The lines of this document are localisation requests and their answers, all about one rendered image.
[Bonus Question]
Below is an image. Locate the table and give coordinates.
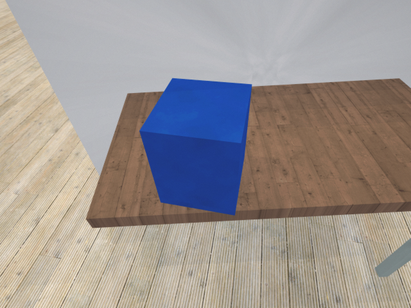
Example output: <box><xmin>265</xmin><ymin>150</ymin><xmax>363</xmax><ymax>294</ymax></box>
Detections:
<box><xmin>86</xmin><ymin>78</ymin><xmax>411</xmax><ymax>277</ymax></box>

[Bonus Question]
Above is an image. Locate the carton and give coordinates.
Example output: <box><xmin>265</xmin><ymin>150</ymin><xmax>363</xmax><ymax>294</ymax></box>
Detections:
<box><xmin>139</xmin><ymin>78</ymin><xmax>252</xmax><ymax>216</ymax></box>

